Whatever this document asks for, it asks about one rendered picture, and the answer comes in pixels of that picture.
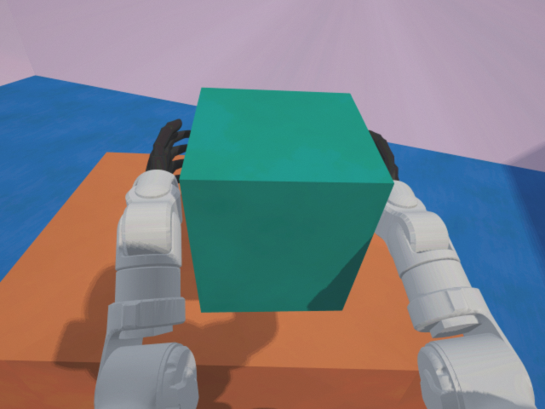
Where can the left robot upper arm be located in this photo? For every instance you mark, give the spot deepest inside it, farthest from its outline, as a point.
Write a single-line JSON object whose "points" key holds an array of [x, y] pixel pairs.
{"points": [[151, 376]]}

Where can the right robot forearm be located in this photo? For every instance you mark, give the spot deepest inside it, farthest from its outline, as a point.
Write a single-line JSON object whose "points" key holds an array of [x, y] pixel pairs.
{"points": [[442, 301]]}

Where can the carton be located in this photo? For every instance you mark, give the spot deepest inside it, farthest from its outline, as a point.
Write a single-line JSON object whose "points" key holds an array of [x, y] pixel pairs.
{"points": [[282, 193]]}

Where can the robot left hand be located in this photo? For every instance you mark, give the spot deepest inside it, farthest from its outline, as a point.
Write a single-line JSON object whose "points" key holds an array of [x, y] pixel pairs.
{"points": [[163, 151]]}

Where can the pedestal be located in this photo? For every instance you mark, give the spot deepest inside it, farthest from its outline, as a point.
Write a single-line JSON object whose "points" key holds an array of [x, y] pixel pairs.
{"points": [[54, 306]]}

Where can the left robot forearm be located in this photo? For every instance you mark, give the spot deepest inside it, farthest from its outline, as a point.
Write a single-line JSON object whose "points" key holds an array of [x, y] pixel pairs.
{"points": [[148, 298]]}

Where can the robot right hand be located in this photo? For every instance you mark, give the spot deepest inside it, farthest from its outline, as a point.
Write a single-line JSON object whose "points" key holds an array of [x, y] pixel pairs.
{"points": [[386, 154]]}

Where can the right robot upper arm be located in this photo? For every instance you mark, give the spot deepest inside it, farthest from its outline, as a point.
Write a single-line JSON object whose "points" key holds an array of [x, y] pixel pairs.
{"points": [[472, 372]]}

